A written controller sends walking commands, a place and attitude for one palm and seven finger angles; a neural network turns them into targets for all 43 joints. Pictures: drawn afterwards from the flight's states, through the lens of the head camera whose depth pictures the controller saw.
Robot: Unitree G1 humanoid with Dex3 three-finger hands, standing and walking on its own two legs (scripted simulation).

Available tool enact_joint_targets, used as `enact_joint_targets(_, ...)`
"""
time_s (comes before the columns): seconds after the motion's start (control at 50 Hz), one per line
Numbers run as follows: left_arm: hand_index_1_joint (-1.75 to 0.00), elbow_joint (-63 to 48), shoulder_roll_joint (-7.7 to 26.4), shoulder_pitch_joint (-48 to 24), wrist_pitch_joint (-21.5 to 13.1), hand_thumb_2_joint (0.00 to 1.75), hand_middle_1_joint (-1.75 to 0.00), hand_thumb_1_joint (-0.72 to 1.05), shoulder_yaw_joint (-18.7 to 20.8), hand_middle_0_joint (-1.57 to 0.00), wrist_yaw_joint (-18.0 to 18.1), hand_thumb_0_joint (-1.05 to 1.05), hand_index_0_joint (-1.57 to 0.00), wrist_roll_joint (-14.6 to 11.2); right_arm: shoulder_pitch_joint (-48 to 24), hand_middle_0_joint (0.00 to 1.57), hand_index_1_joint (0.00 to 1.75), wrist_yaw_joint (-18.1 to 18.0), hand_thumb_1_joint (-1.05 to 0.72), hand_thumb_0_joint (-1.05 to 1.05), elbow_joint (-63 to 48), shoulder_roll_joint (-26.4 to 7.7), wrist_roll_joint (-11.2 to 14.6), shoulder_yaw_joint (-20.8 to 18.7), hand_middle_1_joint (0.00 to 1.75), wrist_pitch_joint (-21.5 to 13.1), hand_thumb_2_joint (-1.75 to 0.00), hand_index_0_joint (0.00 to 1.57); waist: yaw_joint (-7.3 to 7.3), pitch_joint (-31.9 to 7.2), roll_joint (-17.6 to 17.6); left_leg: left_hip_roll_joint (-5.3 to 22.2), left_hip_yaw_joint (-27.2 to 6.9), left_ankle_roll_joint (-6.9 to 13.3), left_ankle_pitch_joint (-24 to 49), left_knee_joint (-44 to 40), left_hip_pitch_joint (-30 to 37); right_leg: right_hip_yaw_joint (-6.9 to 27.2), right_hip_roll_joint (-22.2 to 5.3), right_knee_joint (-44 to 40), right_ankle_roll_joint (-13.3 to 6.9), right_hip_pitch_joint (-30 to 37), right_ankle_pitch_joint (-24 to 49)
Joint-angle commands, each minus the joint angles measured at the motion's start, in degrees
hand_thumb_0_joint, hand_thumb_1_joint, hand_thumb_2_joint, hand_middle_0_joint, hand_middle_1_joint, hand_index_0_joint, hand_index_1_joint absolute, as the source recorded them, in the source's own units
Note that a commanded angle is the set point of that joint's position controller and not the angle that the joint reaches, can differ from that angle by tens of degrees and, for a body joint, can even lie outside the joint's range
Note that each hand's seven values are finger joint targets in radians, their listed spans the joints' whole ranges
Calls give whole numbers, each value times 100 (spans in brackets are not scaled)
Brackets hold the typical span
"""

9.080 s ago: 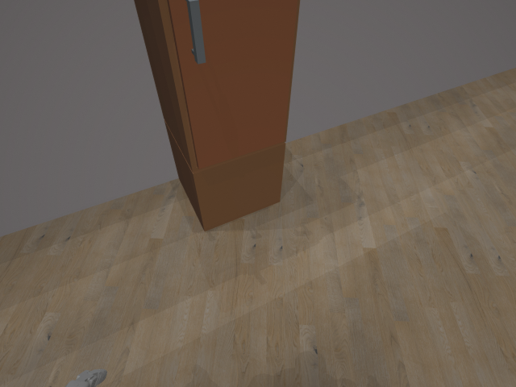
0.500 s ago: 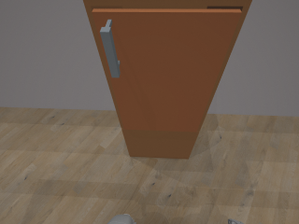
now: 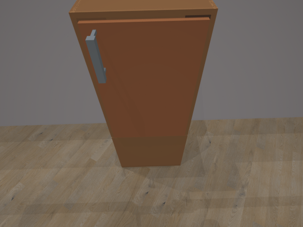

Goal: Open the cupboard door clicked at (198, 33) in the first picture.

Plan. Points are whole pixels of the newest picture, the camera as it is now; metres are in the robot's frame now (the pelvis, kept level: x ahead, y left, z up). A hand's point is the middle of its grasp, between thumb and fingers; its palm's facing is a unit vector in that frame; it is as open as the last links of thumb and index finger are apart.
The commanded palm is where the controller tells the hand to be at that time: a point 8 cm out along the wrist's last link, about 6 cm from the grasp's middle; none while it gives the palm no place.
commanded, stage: come to a stop and stand still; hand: left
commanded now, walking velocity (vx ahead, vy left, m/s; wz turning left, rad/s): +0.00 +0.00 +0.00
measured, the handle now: (98, 57) +0.56 +0.18 +0.16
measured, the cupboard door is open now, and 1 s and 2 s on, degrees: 0 0 0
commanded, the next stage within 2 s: look again from close up in 0.40 s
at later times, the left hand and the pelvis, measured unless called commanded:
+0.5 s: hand out of the picture -0.03 +0.12 -0.17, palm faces +0.08 -0.98 -0.17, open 7.3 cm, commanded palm none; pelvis +0.00 -0.03 +0.01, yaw +2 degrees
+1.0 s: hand out of the picture -0.06 +0.21 -0.18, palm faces +0.05 -0.98 -0.18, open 7.4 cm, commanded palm none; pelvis -0.04 +0.03 +0.00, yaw +1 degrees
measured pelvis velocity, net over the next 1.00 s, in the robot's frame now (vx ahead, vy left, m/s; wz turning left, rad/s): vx -0.04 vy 0.03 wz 0.02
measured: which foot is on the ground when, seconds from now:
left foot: down 0.00-1.00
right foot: down 0.00-1.00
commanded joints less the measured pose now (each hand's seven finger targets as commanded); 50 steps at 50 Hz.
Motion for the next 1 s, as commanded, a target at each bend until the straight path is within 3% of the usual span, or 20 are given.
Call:
enact_joint_targets(0.0,-30,-104,871,265,-214,90,-30,90,109,-20,96,0,-20,18,-18,20,30,22,-90,0,-252,-153,-47,13,30,-41,-90,20,139,-62,-1424,-17,-6,79,-694,164,-156,1038,-1274,-1254,-642,-179,1206)
enact_joint_targets(0.04,-30,-63,601,172,-206,90,-30,90,11,-20,111,0,-20,-1,172,20,30,6,-90,0,-38,-214,-65,27,30,-56,-90,20,82,345,-1309,28,-83,98,-190,138,-76,808,-1056,-1097,-653,-342,1661)
enact_joint_targets(0.08,-30,-24,494,219,-230,90,-30,90,-26,-20,129,0,-20,-50,527,20,30,-15,-90,0,188,-181,-38,64,30,-105,-90,20,13,176,-978,98,-105,110,781,-317,272,501,-842,-795,-501,-208,2044)
enact_joint_targets(0.14,-30,-5,352,292,-182,90,-30,90,-50,-20,152,0,-20,-60,573,20,30,-26,-90,0,312,-203,-36,74,30,-93,-90,20,74,508,-727,209,-132,121,882,-499,478,452,-615,-1056,-338,-605,916)
enact_joint_targets(0.2,-30,45,423,324,-151,90,-30,90,-20,-20,141,0,-20,-58,572,20,30,-23,-90,0,390,-135,-39,92,30,-78,-90,20,108,666,-153,184,-113,96,866,-577,424,453,-539,-1162,-302,-583,443)
enact_joint_targets(0.36,-30,87,341,492,-178,90,-30,90,-8,-20,139,0,-20,-55,580,20,30,-43,-90,0,385,-107,-36,89,30,-108,-90,20,117,352,-236,169,-98,103,839,-607,504,472,-515,-1188,-320,-379,421)
enact_joint_targets(0.46,-30,155,261,664,-221,90,-30,90,-21,-20,150,0,-20,-48,562,20,30,-66,-90,0,372,-99,-18,91,30,-151,-90,20,127,105,-252,208,-96,106,1138,-598,641,375,-515,-1008,-307,-176,1198)
enact_joint_targets(0.48,-30,319,428,1288,-443,90,-30,90,-10,-20,397,0,-20,69,-257,20,30,12,-90,0,-105,-254,13,107,30,-270,-90,20,491,392,-847,69,180,36,451,987,-468,1043,-1000,-830,205,22,5134)
enact_joint_targets(0.5,-30,188,704,1311,-517,90,-30,90,28,-20,402,0,-20,76,-203,20,30,34,-90,0,-497,-87,22,130,30,-237,-90,20,245,173,-804,-173,60,145,-615,1171,-834,840,-1367,-358,100,738,7259)
enact_joint_targets(0.52,-30,68,591,1371,-490,90,-30,90,16,-20,381,0,-20,89,77,20,30,2,-90,0,-480,145,14,100,30,-233,-90,20,231,-326,-920,-172,38,294,-746,1204,-798,767,-1410,-46,-37,1024,7575)
enact_joint_targets(0.54,-30,54,450,1332,-450,90,-30,90,-31,-20,377,0,-20,104,108,20,30,7,-90,0,-457,135,29,109,30,-259,-90,20,214,-560,-844,-186,61,284,-715,976,-731,490,-1226,82,-413,1084,6919)
enact_joint_targets(0.56,-30,-45,471,1175,-443,90,-30,90,-26,-20,354,0,-20,94,261,20,30,24,-90,0,-420,122,46,104,30,-263,-90,20,159,-836,-1141,-241,112,272,-452,612,-438,390,-1052,107,-517,1106,6077)
enact_joint_targets(0.6,-30,-198,370,872,-351,90,-30,90,-51,-20,326,0,-20,60,528,20,30,36,-90,0,-297,43,30,102,30,-286,-90,20,-1,-694,-798,-165,19,290,627,-142,296,239,-722,251,-404,416,3562)
enact_joint_targets(0.64,-30,-195,103,1010,-266,90,-30,90,-100,-20,297,0,-20,35,523,20,30,-6,-90,0,-319,-304,-21,86,30,-338,-90,20,131,-335,7,411,-513,540,1903,-190,243,187,-392,57,-229,-225,1223)
enact_joint_targets(0.66,-30,-207,39,1081,-230,90,-30,90,-92,-20,300,0,-20,52,450,20,30,-18,-90,0,-368,-379,-39,83,30,-310,-90,20,175,-53,-92,488,-543,626,1604,-241,36,184,-311,-142,-247,-332,642)
enact_joint_targets(0.68,-30,-207,70,1043,-199,90,-30,90,-116,-20,277,0,-20,78,313,20,30,-13,-90,0,-373,-362,-32,98,30,-288,-90,20,187,276,251,373,-577,608,1050,-363,-222,222,-294,-194,-268,-473,302)
enact_joint_targets(0.72,-30,-211,174,1071,-157,90,-30,90,-134,-20,227,0,-20,83,223,20,30,13,-90,0,-488,-327,-30,115,30,-261,-90,20,209,677,772,306,-784,592,-362,-954,-700,210,-260,-233,-251,-529,-189)
enact_joint_targets(0.76,-30,-220,187,1105,-145,90,-30,90,-150,-20,184,0,-20,106,141,20,30,28,-90,0,-568,-452,-46,85,30,-231,-90,20,235,796,389,274,-923,610,-1273,-1205,-970,177,-220,-189,-251,-534,-146)
enact_joint_targets(0.9,-30,-350,269,1137,-151,90,-30,90,-152,-20,137,0,-20,111,166,20,30,42,-90,0,-684,-655,-36,46,30,-285,-90,20,254,157,105,365,-1082,680,-1289,-1496,-606,82,-267,-118,-194,-358,84)
enact_joint_targets(0.98,-30,-351,325,1100,-151,90,-30,90,-149,-20,124,0,-20,103,189,20,30,50,-90,0,-633,-696,-35,50,30,-285,-90,20,231,216,13,349,-1109,649,-1303,-1550,-644,118,-303,-193,-195,-400,71)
